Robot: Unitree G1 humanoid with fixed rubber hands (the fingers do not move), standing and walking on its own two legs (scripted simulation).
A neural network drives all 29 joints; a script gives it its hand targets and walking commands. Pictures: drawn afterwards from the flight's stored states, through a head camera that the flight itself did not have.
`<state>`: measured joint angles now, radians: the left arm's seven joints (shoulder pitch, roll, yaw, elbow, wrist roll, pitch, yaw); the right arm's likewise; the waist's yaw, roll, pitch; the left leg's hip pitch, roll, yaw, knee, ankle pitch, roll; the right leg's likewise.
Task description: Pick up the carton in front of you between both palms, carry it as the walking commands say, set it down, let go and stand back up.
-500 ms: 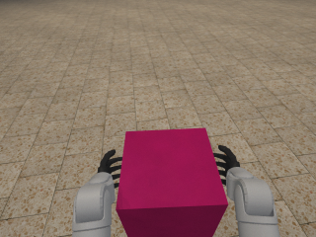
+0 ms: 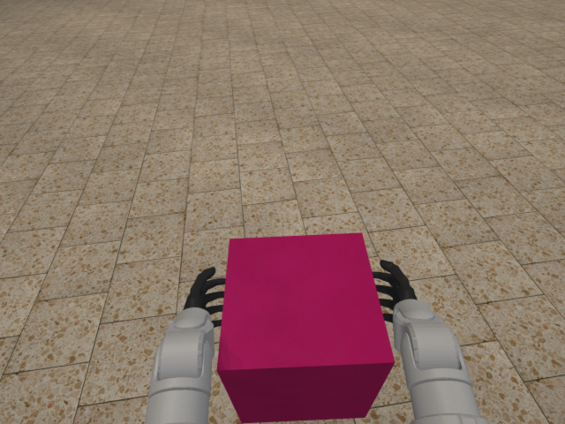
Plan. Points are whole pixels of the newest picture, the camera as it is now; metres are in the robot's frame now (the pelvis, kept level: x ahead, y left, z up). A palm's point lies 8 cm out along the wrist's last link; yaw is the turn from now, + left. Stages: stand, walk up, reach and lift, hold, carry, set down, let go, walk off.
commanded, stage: carry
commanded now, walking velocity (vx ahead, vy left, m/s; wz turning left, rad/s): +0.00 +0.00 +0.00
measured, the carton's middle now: (299, 331) +0.29 +0.00 -0.05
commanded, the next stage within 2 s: hold in 0.80 s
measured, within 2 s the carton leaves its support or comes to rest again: neither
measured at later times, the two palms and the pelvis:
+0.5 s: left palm (203, 317) +0.28 +0.14 +0.03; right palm (411, 310) +0.28 -0.16 +0.03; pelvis +0.00 -0.01 +0.00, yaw +0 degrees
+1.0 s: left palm (225, 311) +0.28 +0.11 +0.03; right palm (439, 328) +0.25 -0.19 +0.03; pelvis -0.01 +0.00 +0.01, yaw -8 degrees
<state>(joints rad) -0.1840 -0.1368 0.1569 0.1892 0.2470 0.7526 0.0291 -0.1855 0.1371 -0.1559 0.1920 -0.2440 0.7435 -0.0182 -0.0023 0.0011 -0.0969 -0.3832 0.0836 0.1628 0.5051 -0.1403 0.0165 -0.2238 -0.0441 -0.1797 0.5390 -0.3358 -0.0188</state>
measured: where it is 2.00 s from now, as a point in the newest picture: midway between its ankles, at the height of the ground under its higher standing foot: outside the picture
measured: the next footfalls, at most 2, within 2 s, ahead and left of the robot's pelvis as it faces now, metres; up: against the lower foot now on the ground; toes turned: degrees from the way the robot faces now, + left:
none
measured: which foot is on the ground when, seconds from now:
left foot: down 0.00-1.00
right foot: down 0.00-1.00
